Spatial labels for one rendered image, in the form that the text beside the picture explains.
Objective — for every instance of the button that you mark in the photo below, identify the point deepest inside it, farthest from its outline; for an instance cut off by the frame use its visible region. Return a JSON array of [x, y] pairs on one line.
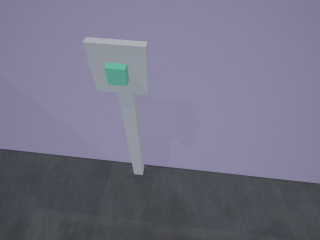
[[117, 74]]

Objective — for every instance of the panel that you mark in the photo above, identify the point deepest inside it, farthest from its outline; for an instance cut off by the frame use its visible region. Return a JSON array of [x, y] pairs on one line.
[[99, 52]]

